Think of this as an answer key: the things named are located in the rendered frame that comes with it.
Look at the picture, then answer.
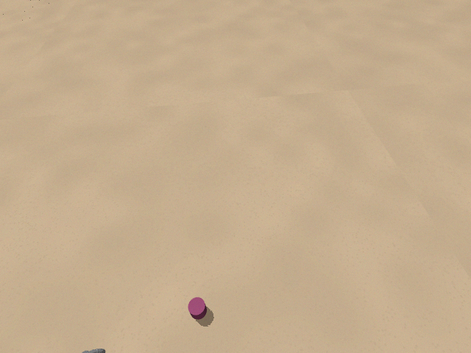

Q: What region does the tin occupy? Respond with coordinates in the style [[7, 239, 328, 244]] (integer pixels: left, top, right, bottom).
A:
[[188, 297, 207, 319]]

